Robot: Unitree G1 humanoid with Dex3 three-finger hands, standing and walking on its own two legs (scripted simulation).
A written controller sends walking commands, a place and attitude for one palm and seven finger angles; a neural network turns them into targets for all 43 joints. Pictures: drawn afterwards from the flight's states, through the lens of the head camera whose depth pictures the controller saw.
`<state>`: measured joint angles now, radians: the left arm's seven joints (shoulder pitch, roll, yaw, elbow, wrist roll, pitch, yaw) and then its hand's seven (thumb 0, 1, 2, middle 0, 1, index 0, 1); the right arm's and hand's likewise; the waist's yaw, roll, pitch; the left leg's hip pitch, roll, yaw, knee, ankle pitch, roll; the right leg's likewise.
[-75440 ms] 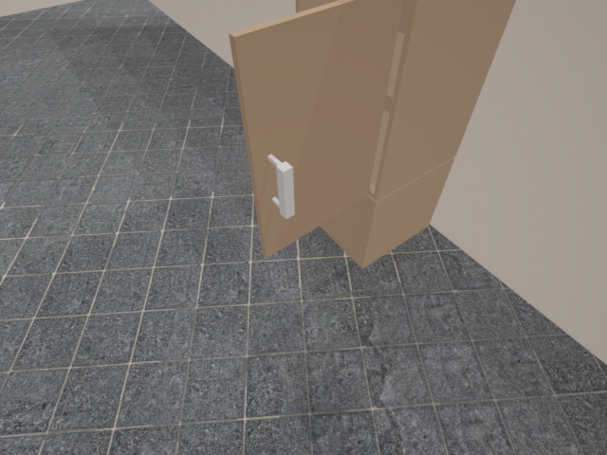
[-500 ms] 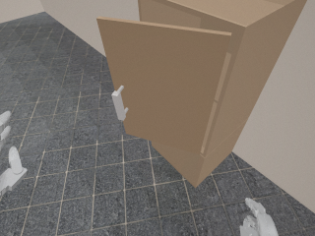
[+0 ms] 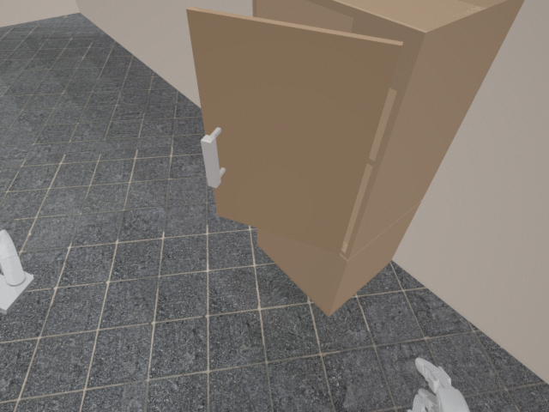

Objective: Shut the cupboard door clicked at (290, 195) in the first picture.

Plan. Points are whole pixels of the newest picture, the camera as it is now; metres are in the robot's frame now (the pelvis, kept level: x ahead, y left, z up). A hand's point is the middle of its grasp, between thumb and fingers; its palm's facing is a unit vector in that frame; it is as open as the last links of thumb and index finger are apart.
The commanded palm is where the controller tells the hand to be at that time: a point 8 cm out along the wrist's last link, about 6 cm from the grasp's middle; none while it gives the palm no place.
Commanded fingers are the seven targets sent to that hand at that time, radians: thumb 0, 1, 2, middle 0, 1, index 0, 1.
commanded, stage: step back with the hand held close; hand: left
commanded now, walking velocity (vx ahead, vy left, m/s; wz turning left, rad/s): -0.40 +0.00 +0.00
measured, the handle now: (215, 157) +0.69 +0.19 -0.06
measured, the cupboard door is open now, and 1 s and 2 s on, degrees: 29 29 29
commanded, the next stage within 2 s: stop stepping back and stand still in 0.70 s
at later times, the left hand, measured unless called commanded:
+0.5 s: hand out of the picture +0.14 +0.26 +0.19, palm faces +0.51 -0.75 -0.41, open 7.4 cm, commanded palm +0.06 +0.30 +0.20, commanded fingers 0.00 0.90 0.90 -0.20 -0.30 -0.20 -0.30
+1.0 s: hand out of the picture +0.03 +0.30 +0.19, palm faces +0.52 -0.78 -0.35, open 7.4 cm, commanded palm -0.04 +0.32 +0.20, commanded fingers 0.00 0.90 0.90 -0.20 -0.30 -0.20 -0.30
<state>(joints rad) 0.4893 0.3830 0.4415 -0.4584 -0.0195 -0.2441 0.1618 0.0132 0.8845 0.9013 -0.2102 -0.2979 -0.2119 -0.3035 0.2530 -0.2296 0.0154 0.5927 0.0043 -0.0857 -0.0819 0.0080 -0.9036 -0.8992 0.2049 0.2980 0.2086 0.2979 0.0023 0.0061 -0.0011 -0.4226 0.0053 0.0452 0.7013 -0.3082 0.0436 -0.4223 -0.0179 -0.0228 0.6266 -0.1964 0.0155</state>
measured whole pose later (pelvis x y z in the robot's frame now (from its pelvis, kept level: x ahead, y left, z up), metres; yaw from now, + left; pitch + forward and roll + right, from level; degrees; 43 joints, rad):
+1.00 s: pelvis -0.17 +0.02 +0.01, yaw +2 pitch +0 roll -1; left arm 0.43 0.42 0.43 -0.49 -0.04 -0.21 0.17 0.01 0.88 0.90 -0.21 -0.30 -0.21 -0.30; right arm 0.18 -0.18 0.01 0.63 0.00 -0.12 -0.08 0.01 -0.90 -0.90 0.20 0.30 0.21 0.30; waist 0.01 -0.06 0.00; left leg -0.41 0.01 0.07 0.59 -0.18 0.04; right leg -0.37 0.01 0.07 0.72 -0.39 0.03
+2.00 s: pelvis -0.21 +0.04 +0.01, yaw +0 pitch +0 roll +1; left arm 0.24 0.22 -0.02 0.67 0.01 0.06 0.00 0.01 0.90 0.90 -0.20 -0.29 -0.20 -0.30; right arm 0.12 -0.28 0.01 0.80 -0.02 0.00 0.01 0.00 -0.91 -0.90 0.20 0.30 0.21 0.30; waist -0.03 0.00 0.03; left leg -0.34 0.02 0.10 0.59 -0.24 0.02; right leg -0.23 -0.02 -0.06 0.62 -0.39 -0.02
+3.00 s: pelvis -0.22 +0.06 +0.03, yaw -1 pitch -2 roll +0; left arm 0.22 0.24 0.01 1.13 0.02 0.00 0.01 0.00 0.90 0.90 -0.20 -0.30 -0.20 -0.30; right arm 0.20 -0.25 -0.02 1.13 -0.01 0.00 -0.01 0.00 -0.91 -0.90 0.20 0.30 0.21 0.30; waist -0.02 0.00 0.04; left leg -0.20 0.01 0.12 0.36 -0.13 0.04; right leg -0.08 -0.02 -0.04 0.36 -0.24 0.01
